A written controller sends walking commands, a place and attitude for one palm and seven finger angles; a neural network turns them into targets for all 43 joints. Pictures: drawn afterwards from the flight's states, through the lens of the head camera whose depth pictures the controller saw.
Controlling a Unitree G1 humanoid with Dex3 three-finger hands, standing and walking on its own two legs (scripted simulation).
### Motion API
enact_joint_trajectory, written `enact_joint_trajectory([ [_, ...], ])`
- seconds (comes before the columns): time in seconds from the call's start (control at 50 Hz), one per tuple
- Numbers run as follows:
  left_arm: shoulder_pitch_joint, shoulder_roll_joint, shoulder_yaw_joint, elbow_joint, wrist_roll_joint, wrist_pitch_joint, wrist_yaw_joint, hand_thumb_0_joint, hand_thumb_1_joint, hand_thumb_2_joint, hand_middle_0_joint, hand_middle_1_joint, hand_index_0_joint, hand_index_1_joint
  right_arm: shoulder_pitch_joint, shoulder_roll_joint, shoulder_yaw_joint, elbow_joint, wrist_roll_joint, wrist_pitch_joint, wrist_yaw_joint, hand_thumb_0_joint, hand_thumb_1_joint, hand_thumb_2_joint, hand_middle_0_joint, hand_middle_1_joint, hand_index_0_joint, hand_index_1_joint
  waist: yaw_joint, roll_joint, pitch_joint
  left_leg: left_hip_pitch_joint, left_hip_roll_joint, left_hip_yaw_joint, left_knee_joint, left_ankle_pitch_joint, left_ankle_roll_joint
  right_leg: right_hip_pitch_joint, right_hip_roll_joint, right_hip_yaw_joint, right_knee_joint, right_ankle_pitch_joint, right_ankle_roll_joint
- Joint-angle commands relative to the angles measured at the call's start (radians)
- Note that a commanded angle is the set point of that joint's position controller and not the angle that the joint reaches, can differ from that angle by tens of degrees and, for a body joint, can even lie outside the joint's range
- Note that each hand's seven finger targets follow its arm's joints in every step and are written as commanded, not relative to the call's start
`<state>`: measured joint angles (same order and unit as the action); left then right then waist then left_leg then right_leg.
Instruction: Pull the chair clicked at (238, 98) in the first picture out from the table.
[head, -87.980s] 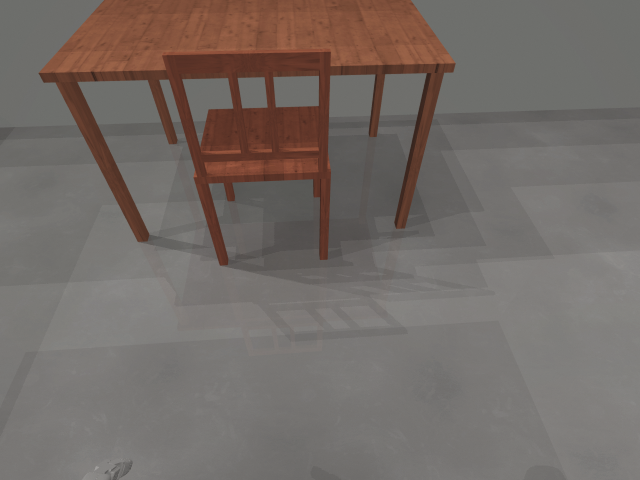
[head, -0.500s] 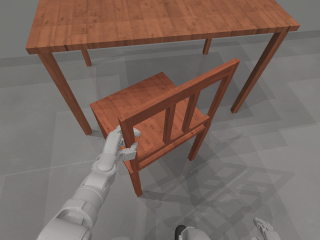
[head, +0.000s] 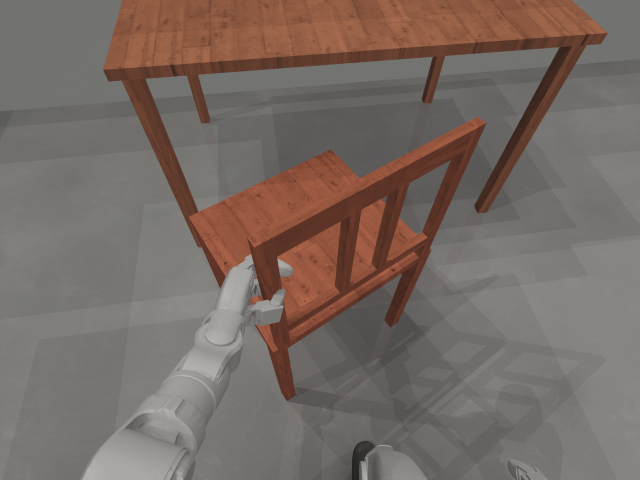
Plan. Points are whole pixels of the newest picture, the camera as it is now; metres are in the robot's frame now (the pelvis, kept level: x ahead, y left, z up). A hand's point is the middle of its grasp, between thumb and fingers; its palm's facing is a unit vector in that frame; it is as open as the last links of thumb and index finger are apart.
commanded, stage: step backward, pulling the chair out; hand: left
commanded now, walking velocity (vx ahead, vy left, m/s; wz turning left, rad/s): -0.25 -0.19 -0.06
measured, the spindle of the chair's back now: (346, 253) +0.47 -0.05 -0.10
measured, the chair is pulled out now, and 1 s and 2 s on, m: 0.37 0.53 0.53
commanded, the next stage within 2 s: stop walking, hand still on the chair in 0.30 s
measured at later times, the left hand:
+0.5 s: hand (279, 369) +0.26 +0.06 -0.05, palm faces -0.11 -0.97 -0.21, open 5.8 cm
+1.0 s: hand (257, 434) +0.18 +0.08 -0.05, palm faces -0.18 -0.97 -0.17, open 5.9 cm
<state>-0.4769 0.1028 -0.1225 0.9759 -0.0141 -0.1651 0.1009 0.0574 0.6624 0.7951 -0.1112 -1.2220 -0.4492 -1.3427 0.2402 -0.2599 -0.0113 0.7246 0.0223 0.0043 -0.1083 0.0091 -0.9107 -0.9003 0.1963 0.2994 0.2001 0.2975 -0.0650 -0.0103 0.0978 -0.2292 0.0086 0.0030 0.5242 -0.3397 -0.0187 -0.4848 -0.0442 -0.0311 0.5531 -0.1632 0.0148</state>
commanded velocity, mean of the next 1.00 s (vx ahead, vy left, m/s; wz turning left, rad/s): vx -0.04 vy -0.01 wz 0.00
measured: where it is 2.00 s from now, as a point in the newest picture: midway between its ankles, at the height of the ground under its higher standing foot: outside the picture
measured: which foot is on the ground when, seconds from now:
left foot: down 0.00-0.24, up 0.26-0.58, down 0.60-1.00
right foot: up 0.00-0.18, down 0.20-1.00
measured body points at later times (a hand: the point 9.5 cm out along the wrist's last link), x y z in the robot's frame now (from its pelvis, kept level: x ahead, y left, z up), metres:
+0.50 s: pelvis -0.09 -0.03 +0.01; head -0.02 -0.06 +0.45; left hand +0.26 +0.11 -0.03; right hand +0.00 -0.31 -0.12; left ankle -0.17 +0.14 -0.69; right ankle +0.00 -0.12 -0.73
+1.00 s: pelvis -0.10 +0.01 +0.00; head -0.09 +0.00 +0.45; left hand +0.19 +0.13 -0.03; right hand +0.01 -0.23 -0.11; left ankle -0.16 +0.12 -0.73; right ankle -0.05 -0.11 -0.73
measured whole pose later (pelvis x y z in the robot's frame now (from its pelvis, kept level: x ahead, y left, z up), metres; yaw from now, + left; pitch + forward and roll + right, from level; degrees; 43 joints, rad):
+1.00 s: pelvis -0.10 +0.01 +0.00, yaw +1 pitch -2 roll +0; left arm -0.19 0.08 -0.19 0.74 0.00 -0.10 0.08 0.09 0.62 0.79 -0.14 -1.27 -0.47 -1.36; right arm 0.25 -0.21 0.02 0.70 0.02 0.00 -0.07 0.01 -0.92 -0.90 0.20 0.30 0.20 0.30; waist -0.03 0.02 0.06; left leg -0.09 0.03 0.05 0.48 -0.36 -0.01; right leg -0.26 -0.02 -0.07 0.49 -0.19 -0.01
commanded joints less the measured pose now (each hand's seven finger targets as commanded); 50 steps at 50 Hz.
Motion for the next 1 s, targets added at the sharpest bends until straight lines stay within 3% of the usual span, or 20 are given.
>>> enact_joint_trajectory([
  [0.0,-0.385,0.035,0.007,-0.292,-0.016,-0.078,-0.023,0.000,0.900,0.900,-0.500,-1.450,-0.500,-1.450,0.043,-0.074,-0.027,-0.112,-0.026,-0.040,0.028,0.000,-0.900,-0.900,0.200,0.300,0.200,0.300,-0.007,0.281,-0.331,0.221,0.351,-0.243,-0.096,0.914,0.174,-0.018,0.043,0.057,0.336,-0.283,-0.006],
  [0.06,-0.315,0.040,0.030,-0.172,-0.008,-0.062,-0.025,0.000,0.900,0.900,-0.500,-1.450,-0.500,-1.450,0.076,-0.105,-0.055,-0.094,-0.011,-0.036,0.057,0.000,-0.900,-0.900,0.200,0.300,0.200,0.300,0.003,0.155,-0.302,0.398,0.308,-0.158,-0.003,1.011,0.112,-0.027,0.037,0.044,0.110,-0.179,-0.025],
  [0.14,-0.323,0.100,0.062,-0.136,0.005,-0.084,-0.036,0.000,0.900,0.900,-0.500,-1.450,-0.500,-1.450,0.070,-0.108,-0.045,-0.079,-0.015,-0.043,0.048,0.000,-0.900,-0.900,0.200,0.300,0.200,0.300,0.008,0.146,-0.288,0.250,0.281,-0.139,0.018,0.804,0.070,0.230,0.037,0.052,-0.172,0.032,-0.030],
  [0.16,-0.316,0.114,0.069,-0.140,0.009,-0.090,-0.036,0.000,0.900,0.900,-0.500,-1.450,-0.500,-1.450,0.068,-0.106,-0.043,-0.080,-0.008,-0.042,0.044,0.000,-0.900,-0.900,0.200,0.300,0.200,0.300,0.012,0.124,-0.309,0.152,0.241,-0.103,0.032,0.684,0.052,0.357,0.019,0.061,-0.208,0.214,-0.032],
  [0.2,-0.269,0.180,0.104,-0.093,0.011,-0.093,-0.027,0.000,0.900,0.900,-0.500,-1.450,-0.500,-1.450,0.058,-0.091,-0.039,-0.088,0.006,-0.039,0.034,0.000,-0.900,-0.900,0.200,0.300,0.200,0.300,0.022,-0.046,-0.329,-0.097,0.111,0.000,0.132,0.187,-0.012,0.537,-0.177,0.190,-0.156,0.605,-0.100],
  [0.22,-0.242,0.215,0.143,-0.067,-0.010,-0.078,-0.019,0.000,0.900,0.900,-0.500,-1.450,-0.500,-1.450,0.054,-0.091,-0.057,-0.084,0.026,-0.038,0.027,0.000,-0.900,-0.900,0.200,0.300,0.200,0.300,0.037,-0.246,-0.384,-0.112,0.050,-0.011,0.276,-0.144,-0.027,0.503,-0.267,0.272,-0.187,0.611,-0.152],
  [0.24,-0.225,0.209,0.152,-0.048,-0.016,-0.068,-0.018,0.000,0.900,0.900,-0.500,-1.450,-0.500,-1.450,0.029,-0.098,-0.064,-0.093,0.028,-0.040,0.021,0.000,-0.900,-0.900,0.200,0.300,0.200,0.300,0.060,-0.268,-0.388,-0.118,0.033,-0.059,0.400,-0.210,-0.012,0.467,-0.301,0.272,-0.198,0.588,-0.151],
  [0.3,-0.216,0.178,0.137,-0.058,-0.005,-0.063,-0.017,0.000,0.900,0.900,-0.500,-1.450,-0.500,-1.450,-0.003,-0.078,-0.034,-0.087,0.014,-0.045,0.023,0.000,-0.900,-0.900,0.200,0.300,0.200,0.300,0.050,-0.075,-0.382,-0.138,0.030,-0.091,0.432,-0.179,-0.009,0.447,-0.297,0.240,-0.187,0.470,-0.169],
  [0.4,-0.295,0.204,0.151,-0.271,-0.019,-0.063,-0.002,0.000,0.900,0.900,-0.500,-1.450,-0.500,-1.450,0.002,-0.075,-0.022,-0.133,0.018,-0.043,0.013,0.000,-0.900,-0.900,0.200,0.300,0.200,0.300,0.046,-0.168,-0.410,-0.070,-0.001,-0.040,0.349,-0.160,-0.008,0.450,-0.285,0.212,-0.228,0.296,-0.152],
  [0.52,-0.185,0.112,0.102,-0.344,-0.028,-0.020,-0.014,0.000,0.900,0.900,-0.500,-1.450,-0.500,-1.450,0.033,-0.066,-0.017,-0.163,-0.002,-0.045,0.005,0.000,-0.900,-0.900,0.200,0.300,0.200,0.300,0.028,-0.142,-0.391,0.127,-0.023,0.076,-0.157,0.008,0.026,0.400,-0.164,0.151,-0.236,-0.120,-0.073],
  [0.6,-0.221,0.040,0.026,-0.463,-0.027,-0.008,-0.033,0.000,0.900,0.900,-0.500,-1.450,-0.500,-1.450,0.022,-0.112,-0.030,-0.225,0.010,-0.031,0.005,0.000,-0.900,-0.900,0.200,0.300,0.200,0.300,0.050,0.169,-0.330,0.124,0.235,-0.139,-0.290,0.030,0.140,0.291,0.040,-0.024,0.049,-0.163,0.012],
  [0.64,-0.251,0.011,-0.010,-0.494,-0.018,0.011,-0.040,0.000,0.900,0.900,-0.500,-1.450,-0.500,-1.450,-0.031,-0.073,-0.016,-0.216,0.008,-0.039,0.014,0.000,-0.900,-0.900,0.200,0.300,0.200,0.300,0.041,0.267,-0.257,0.084,0.255,-0.102,-0.249,0.166,0.161,0.260,0.045,-0.052,0.133,-0.173,-0.004],
  [0.72,-0.133,0.031,0.000,-0.459,-0.007,0.024,-0.032,0.000,0.900,0.900,-0.500,-1.450,-0.500,-1.450,0.019,-0.109,-0.039,-0.183,0.009,-0.034,0.041,0.000,-0.900,-0.900,0.200,0.300,0.200,0.300,0.036,-0.015,-0.229,0.095,0.167,-0.016,-0.051,0.345,0.093,0.417,0.046,-0.016,-0.128,0.023,-0.035],
  [0.76,-0.080,0.055,0.002,-0.478,0.003,0.015,-0.031,0.000,0.900,0.900,-0.500,-1.450,-0.500,-1.450,0.034,-0.086,-0.037,-0.171,-0.001,-0.040,0.044,0.000,-0.900,-0.900,0.200,0.300,0.200,0.300,0.025,-0.089,-0.265,0.025,0.083,0.039,0.073,0.366,0.049,0.534,-0.079,0.127,-0.147,0.304,-0.111],
  [0.78,-0.021,0.077,0.020,-0.448,-0.006,0.015,-0.029,0.000,0.900,0.900,-0.500,-1.450,-0.500,-1.450,0.046,-0.081,-0.044,-0.164,0.008,-0.035,0.045,0.000,-0.900,-0.900,0.200,0.300,0.200,0.300,0.028,-0.233,-0.323,-0.003,0.029,0.053,0.136,0.133,0.021,0.549,-0.164,0.214,-0.185,0.247,-0.152],
  [0.8,0.023,0.092,0.032,-0.420,-0.016,0.015,-0.030,0.000,0.900,0.900,-0.500,-1.450,-0.500,-1.450,0.035,-0.093,-0.050,-0.154,0.012,-0.032,0.042,0.000,-0.900,-0.900,0.200,0.300,0.200,0.300,0.040,-0.268,-0.296,-0.029,0.014,0.028,0.192,-0.058,0.019,0.531,-0.216,0.269,-0.229,0.279,-0.179],
  [0.84,0.005,0.047,0.000,-0.414,-0.015,0.002,-0.034,0.000,0.900,0.900,-0.500,-1.450,-0.500,-1.450,0.012,-0.060,-0.020,-0.146,-0.002,-0.035,0.039,0.000,-0.900,-0.900,0.200,0.300,0.200,0.300,0.034,-0.203,-0.234,0.009,0.042,-0.002,0.056,-0.107,0.027,0.417,-0.205,0.173,-0.230,0.215,-0.144],
  [0.88,0.009,0.046,0.001,-0.424,-0.014,-0.012,-0.025,0.000,0.900,0.900,-0.500,-1.450,-0.500,-1.450,-0.004,-0.053,-0.003,-0.135,-0.009,-0.040,0.029,0.000,-0.900,-0.900,0.200,0.300,0.200,0.300,0.023,-0.121,-0.230,0.082,0.069,-0.013,-0.164,0.092,0.043,0.376,-0.113,0.083,-0.172,0.067,-0.070],
  [0.9,0.011,0.044,-0.006,-0.437,-0.014,-0.020,-0.021,0.000,0.900,0.900,-0.500,-1.450,-0.500,-1.450,-0.020,-0.072,-0.006,-0.137,-0.009,-0.047,0.025,0.000,-0.900,-0.900,0.200,0.300,0.200,0.300,0.032,0.018,-0.205,0.087,0.115,-0.069,-0.208,0.203,0.054,0.349,-0.043,0.039,-0.118,0.054,-0.036],
  [0.98,0.016,0.019,-0.032,-0.474,-0.001,-0.017,-0.012,0.000,0.900,0.900,-0.500,-1.450,-0.500,-1.450,-0.045,-0.067,-0.004,-0.165,-0.007,-0.048,0.033,0.000,-0.900,-0.900,0.200,0.300,0.200,0.300,0.051,0.054,-0.208,0.026,0.151,-0.063,-0.189,0.254,0.063,0.391,-0.013,0.024,-0.103,0.093,-0.020],
])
